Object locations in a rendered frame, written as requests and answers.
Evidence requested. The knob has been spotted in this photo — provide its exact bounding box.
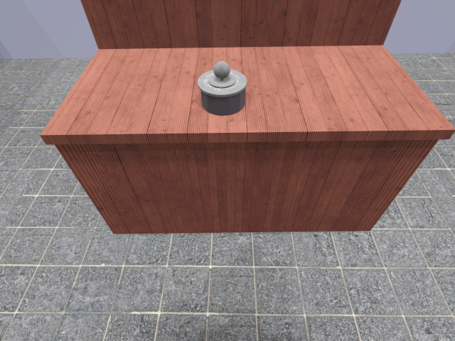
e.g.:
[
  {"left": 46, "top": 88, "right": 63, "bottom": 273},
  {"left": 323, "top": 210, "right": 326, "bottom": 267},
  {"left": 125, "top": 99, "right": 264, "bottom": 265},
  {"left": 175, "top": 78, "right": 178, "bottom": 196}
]
[{"left": 213, "top": 61, "right": 230, "bottom": 79}]

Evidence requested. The pot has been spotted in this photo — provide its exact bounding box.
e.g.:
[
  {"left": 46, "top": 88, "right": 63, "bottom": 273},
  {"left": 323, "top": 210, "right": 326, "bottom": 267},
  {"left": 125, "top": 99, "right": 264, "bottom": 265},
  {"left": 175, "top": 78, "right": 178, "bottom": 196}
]
[{"left": 200, "top": 89, "right": 245, "bottom": 116}]

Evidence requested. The lid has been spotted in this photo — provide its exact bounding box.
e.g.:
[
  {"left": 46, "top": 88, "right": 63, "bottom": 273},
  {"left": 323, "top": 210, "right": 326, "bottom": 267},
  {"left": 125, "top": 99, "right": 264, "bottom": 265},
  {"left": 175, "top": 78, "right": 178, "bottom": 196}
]
[{"left": 198, "top": 69, "right": 247, "bottom": 97}]

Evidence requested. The table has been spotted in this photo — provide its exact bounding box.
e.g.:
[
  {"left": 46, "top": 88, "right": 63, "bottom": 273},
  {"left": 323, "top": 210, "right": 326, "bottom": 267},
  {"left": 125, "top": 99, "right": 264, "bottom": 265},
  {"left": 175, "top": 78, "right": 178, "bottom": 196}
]
[{"left": 40, "top": 0, "right": 455, "bottom": 234}]

